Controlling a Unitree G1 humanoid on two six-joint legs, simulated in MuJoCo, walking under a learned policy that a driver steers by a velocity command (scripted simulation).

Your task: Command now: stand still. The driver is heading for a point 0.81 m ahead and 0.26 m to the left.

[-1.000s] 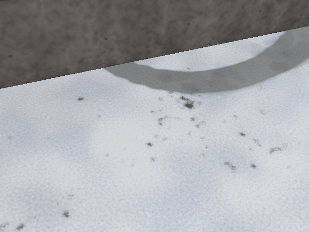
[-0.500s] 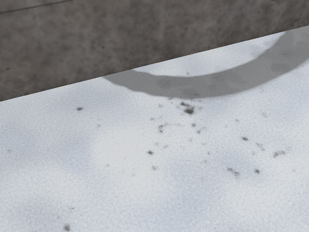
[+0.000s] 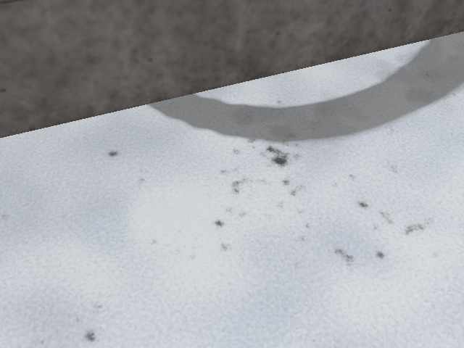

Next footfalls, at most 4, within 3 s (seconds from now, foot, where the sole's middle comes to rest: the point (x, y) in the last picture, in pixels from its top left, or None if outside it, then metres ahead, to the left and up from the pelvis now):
1.10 left None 0.05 0.12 -0.78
1.56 right None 0.40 -0.01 -0.78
2.12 left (193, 291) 0.68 0.15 -0.78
2.60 right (209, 218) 0.95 0.11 -0.78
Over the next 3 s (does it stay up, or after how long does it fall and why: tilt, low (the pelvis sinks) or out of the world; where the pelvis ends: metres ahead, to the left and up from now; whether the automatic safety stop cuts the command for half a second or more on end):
stays up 0.82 0.15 0.00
